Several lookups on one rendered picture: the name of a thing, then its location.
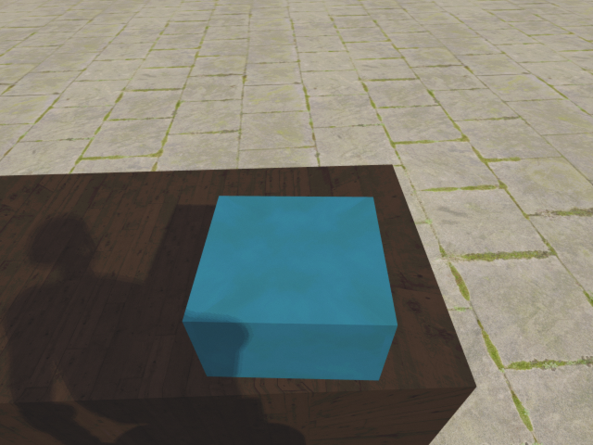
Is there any carton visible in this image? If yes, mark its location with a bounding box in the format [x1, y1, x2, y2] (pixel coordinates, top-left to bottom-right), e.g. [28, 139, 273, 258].
[183, 196, 397, 380]

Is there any pedestal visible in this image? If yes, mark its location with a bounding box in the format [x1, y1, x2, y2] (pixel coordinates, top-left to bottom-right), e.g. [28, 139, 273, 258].
[0, 164, 476, 445]

